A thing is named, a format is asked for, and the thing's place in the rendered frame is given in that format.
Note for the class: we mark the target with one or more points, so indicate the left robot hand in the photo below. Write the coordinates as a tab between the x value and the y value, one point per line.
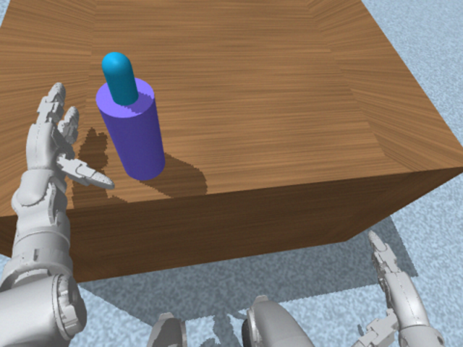
50	146

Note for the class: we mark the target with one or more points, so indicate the bottle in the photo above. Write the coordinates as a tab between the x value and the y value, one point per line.
128	107

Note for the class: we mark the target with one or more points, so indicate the right robot arm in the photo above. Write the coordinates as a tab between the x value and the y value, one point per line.
420	336

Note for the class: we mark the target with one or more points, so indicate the left robot arm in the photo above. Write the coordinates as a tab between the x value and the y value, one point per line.
40	302

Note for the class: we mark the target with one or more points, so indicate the right robot hand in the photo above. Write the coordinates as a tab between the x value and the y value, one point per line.
405	307

